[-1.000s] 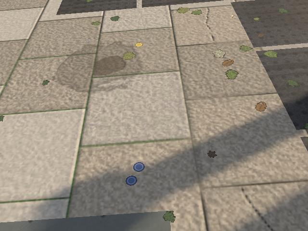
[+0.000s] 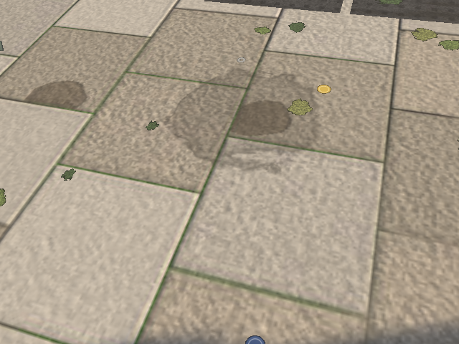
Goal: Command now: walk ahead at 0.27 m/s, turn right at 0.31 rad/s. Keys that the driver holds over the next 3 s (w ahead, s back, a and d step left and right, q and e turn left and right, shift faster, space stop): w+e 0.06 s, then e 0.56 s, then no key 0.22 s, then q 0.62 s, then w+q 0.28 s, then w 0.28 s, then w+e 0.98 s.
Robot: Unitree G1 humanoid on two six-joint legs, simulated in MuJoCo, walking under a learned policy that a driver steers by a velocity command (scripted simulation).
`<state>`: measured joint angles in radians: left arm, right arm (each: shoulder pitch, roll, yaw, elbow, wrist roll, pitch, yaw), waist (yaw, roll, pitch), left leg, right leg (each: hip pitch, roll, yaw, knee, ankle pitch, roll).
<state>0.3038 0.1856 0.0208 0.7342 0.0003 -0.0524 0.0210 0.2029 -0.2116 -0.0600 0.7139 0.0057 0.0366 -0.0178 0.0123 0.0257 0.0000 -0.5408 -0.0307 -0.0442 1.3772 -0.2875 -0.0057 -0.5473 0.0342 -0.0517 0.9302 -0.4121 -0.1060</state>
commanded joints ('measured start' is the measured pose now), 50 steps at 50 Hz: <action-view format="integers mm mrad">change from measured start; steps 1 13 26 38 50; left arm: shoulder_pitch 49 192 75 -87 -165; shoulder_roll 111 168 90 128 174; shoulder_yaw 50 66 57 44 44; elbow -38 7 -151 -152 -144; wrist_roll -15 -19 -57 -3 11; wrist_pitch -43 26 64 80 58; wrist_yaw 12 48 30 14 5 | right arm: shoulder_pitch -55 -186 -77 -74 -32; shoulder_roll -51 -64 -239 -106 -136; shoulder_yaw -9 -19 -49 2 14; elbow -86 -137 -156 -126 -100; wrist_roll -3 2 -24 -23 -10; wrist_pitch -59 -91 -72 -67 -60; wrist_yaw -6 -2 -20 -20 28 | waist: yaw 6 11 40 -15 -23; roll -139 -146 330 89 -228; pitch -64 -12 -133 -102 -51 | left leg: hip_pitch -184 -254 619 424 140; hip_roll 41 6 418 253 35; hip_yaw -49 -81 -565 -89 87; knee -103 -414 -1109 -1094 -839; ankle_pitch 109 185 287 376 44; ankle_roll -5 -76 220 269 -2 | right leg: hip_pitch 296 492 -103 -23 395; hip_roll -171 -177 157 -65 -202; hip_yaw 498 475 297 147 206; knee -561 -679 5 99 -541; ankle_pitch -90 243 -263 49 211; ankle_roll -131 -125 60 212 -16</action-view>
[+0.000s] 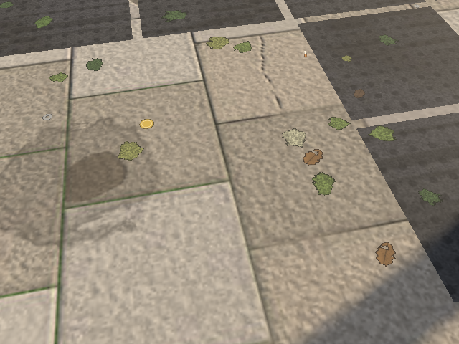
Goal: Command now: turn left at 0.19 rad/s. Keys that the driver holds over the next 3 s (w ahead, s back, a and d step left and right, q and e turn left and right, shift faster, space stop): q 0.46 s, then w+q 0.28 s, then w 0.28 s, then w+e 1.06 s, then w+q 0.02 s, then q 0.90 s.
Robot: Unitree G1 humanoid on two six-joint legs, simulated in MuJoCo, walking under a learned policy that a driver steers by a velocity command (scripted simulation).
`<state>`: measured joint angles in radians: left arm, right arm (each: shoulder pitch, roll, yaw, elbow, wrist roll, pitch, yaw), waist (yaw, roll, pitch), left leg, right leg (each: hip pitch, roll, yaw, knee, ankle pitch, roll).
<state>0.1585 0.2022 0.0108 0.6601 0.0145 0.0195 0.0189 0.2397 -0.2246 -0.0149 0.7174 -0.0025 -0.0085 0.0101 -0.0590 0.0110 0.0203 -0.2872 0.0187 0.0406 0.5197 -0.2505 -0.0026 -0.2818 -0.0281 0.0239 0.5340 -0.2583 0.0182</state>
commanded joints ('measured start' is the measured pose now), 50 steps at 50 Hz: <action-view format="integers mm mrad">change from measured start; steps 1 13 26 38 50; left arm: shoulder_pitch -1 -22 -80 -139 174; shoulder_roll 176 187 156 161 177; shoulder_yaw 62 90 68 75 61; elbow -68 -56 -56 -26 69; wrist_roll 1 -31 -19 -43 -19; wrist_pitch -15 -17 -37 -143 -135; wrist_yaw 11 28 21 -33 -18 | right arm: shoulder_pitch -76 45 30 69 -29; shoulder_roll -133 -155 -197 -213 -121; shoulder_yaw -39 -91 -76 -90 -43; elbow -107 -161 -234 -178 -184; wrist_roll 4 12 19 33 10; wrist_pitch -8 47 8 -11 -56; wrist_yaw -5 26 -45 -18 0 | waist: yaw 62 27 33 14 96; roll -205 -27 98 147 -125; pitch -63 -79 -138 -41 35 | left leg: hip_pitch -146 88 214 67 -522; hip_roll -21 -12 135 113 9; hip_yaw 10 -41 -440 -577 -135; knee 57 -42 -264 -262 603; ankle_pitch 41 202 -74 -269 17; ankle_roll -1 90 245 241 12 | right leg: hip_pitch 141 -68 -448 -136 233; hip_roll -135 -182 14 68 -182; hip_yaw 125 -60 58 47 299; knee -138 140 531 -9 -363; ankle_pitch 67 136 -17 -2 -25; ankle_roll -131 -77 55 -12 -221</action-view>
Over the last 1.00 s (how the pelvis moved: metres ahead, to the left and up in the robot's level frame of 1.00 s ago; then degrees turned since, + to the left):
0.16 0.00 0.04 -25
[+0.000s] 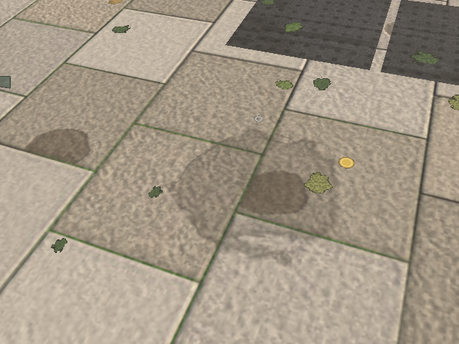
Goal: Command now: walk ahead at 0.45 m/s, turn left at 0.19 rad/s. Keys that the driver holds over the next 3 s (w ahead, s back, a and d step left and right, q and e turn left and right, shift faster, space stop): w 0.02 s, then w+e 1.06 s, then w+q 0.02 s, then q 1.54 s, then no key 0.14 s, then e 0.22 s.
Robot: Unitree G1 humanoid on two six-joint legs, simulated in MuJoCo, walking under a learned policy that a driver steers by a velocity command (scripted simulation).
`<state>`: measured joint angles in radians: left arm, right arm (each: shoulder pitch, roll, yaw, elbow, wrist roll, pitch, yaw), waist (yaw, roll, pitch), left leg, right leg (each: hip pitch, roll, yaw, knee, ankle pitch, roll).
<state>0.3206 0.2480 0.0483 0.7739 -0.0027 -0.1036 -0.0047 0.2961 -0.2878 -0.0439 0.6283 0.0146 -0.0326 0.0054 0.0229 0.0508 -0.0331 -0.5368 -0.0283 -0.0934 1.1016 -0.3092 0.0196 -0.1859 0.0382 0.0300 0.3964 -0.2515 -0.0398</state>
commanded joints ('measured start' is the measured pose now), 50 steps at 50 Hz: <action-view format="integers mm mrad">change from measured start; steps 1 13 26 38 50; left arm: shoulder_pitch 25 82 -75 -163 -77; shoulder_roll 133 210 75 171 198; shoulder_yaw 22 28 9 46 50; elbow -34 19 -105 -206 -179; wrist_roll -5 -30 -21 -17 -5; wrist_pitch -11 32 70 70 28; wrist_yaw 6 13 -8 -56 -6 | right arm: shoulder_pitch -102 -173 -69 12 -92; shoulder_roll -50 -107 -81 -232 -104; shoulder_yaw -9 -37 -48 -89 -27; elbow -101 -122 17 98 -6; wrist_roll -9 9 -23 16 -37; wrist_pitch -35 -79 -91 -24 -56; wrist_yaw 6 22 5 -20 -21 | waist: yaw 17 -58 -12 34 -39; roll -166 -171 21 31 -82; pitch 87 15 98 3 -9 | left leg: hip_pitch -275 316 390 604 -90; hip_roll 67 0 299 291 138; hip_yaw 22 89 41 304 28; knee -3 -636 -979 -594 -58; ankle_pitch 99 238 326 944 94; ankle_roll -18 17 185 71 -79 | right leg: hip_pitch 138 76 -531 -199 -31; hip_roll -242 -212 -171 -1 -182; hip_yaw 262 205 83 -147 293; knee -232 -4 689 226 -161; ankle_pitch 38 522 79 75 341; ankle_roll -171 -101 60 -86 -258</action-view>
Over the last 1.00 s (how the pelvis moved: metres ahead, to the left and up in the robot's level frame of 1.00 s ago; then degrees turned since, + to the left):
0.16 0.03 0.01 29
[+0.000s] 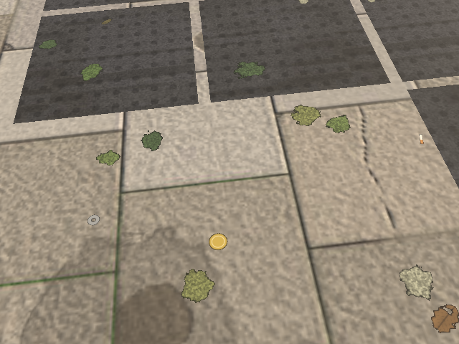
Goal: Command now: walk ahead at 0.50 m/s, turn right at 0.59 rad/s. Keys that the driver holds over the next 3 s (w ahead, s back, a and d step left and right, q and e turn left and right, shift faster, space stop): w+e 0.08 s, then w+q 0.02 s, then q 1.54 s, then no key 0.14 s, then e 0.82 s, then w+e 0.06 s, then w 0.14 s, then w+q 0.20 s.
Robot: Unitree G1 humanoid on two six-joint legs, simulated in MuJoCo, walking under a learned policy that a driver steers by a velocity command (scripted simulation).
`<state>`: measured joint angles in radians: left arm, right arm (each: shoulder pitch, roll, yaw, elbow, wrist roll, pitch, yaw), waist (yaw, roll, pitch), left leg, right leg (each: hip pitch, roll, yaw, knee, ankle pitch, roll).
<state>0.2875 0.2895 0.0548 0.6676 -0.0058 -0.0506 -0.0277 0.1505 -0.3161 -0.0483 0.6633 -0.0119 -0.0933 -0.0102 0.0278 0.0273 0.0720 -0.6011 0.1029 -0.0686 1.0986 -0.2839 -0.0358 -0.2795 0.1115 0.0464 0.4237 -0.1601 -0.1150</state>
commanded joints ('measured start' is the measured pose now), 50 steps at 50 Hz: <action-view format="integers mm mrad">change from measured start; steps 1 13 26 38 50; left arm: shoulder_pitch -26 41 -22 -94 -124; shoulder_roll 161 146 79 196 163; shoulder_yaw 45 26 6 56 55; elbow -63 35 -25 -61 -56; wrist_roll -4 5 17 70 21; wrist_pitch -23 6 46 25 55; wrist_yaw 24 47 72 53 71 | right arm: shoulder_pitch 12 -66 2 61 -14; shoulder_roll -66 -78 -141 -132 -49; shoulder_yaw -18 -21 -52 -63 -41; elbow -51 -35 -53 -90 -118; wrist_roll -11 -3 14 18 31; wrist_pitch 7 -33 79 114 150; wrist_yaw -5 54 3 -16 5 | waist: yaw -31 -7 -9 -37 18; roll -60 -135 95 -269 -201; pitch -99 -120 -217 -149 -147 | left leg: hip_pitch -46 199 331 -12 67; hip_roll -1 -129 42 -197 -74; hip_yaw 4 77 -274 -89 60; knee -116 -649 -787 -132 -184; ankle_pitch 124 353 400 -320 -124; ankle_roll -35 99 281 21 -76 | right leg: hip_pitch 61 242 -154 114 214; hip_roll -243 -242 -87 -521 -399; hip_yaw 262 184 30 476 50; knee -190 97 469 -144 -79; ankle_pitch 249 602 -237 172 343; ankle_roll -175 -30 195 -146 -115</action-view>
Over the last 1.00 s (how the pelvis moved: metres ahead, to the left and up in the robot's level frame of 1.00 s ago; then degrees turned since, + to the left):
0.50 -0.11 0.00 -28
